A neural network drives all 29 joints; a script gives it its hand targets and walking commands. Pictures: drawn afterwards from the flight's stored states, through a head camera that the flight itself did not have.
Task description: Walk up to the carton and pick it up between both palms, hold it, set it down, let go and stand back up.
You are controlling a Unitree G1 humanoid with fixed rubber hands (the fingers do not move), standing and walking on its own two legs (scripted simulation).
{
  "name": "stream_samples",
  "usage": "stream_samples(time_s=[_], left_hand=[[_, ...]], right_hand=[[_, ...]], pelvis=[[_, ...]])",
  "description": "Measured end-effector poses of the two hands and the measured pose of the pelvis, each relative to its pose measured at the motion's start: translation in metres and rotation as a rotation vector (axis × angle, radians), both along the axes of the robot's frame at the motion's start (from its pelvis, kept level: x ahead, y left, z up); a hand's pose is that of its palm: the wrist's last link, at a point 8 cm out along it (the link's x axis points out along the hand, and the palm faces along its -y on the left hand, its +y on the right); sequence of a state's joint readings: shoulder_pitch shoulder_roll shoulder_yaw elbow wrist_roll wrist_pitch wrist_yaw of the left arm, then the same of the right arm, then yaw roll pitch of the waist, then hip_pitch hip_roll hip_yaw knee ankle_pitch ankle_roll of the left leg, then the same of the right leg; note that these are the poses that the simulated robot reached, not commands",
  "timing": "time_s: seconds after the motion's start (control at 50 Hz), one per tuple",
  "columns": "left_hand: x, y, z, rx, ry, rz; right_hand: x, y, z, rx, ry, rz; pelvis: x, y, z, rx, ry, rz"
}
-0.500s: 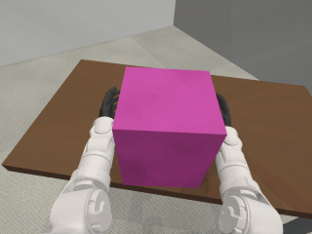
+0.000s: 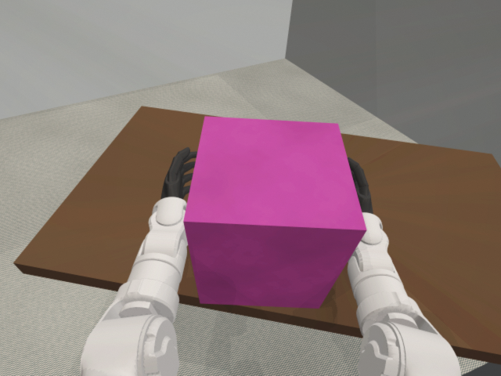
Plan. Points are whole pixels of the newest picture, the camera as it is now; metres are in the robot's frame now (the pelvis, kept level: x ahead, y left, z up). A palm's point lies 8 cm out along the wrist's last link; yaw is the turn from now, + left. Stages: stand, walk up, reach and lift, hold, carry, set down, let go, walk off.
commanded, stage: reach and lift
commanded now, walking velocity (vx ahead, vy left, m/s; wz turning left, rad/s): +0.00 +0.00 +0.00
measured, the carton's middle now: (265, 218) +0.38 -0.04 +0.08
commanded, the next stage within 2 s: none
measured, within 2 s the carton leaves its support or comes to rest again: neither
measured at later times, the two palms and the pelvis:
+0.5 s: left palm (177, 185) +0.40 +0.09 +0.14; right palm (370, 205) +0.36 -0.21 +0.12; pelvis -0.04 -0.01 +0.00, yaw +0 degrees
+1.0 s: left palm (156, 178) +0.39 +0.12 +0.16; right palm (357, 185) +0.37 -0.18 +0.16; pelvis -0.02 +0.00 +0.00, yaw +1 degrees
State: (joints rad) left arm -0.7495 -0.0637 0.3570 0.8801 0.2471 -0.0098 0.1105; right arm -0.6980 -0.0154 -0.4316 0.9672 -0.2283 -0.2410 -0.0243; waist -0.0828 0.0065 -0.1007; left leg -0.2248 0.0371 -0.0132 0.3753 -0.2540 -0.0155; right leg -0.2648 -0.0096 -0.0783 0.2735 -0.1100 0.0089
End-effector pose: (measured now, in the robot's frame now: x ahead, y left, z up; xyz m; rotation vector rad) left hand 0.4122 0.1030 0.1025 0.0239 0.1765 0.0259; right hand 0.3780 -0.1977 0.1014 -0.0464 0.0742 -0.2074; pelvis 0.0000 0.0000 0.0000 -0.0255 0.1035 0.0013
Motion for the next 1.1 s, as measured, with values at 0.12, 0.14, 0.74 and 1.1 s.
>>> stream_samples(time_s=[0.12, 0.14, 0.74, 1.1], left_hand=[[-0.012, 0.005, 0.008, -0.004, -0.047, 0.016], [-0.013, 0.005, 0.009, -0.003, -0.054, 0.017], [-0.016, 0.001, 0.017, 0.007, -0.022, 0.02], [-0.027, 0.025, 0.082, 0.01, -0.056, 0.059]], right_hand=[[-0.007, 0.005, 0.006, -0.016, -0.045, 0.013], [-0.009, 0.005, 0.008, -0.019, -0.052, 0.013], [-0.011, 0.002, 0.01, 0.01, -0.025, 0.001], [-0.009, 0.026, 0.085, 0.067, -0.055, 0.037]], pelvis=[[-0.01, -0.001, 0.0, 0.002, -0.001, 0.014], [-0.012, -0.001, 0.0, 0.003, -0.001, 0.014], [-0.025, -0.01, -0.001, 0.02, 0.064, -0.01], [-0.023, 0.0, -0.002, 0.0, -0.097, 0.027]])
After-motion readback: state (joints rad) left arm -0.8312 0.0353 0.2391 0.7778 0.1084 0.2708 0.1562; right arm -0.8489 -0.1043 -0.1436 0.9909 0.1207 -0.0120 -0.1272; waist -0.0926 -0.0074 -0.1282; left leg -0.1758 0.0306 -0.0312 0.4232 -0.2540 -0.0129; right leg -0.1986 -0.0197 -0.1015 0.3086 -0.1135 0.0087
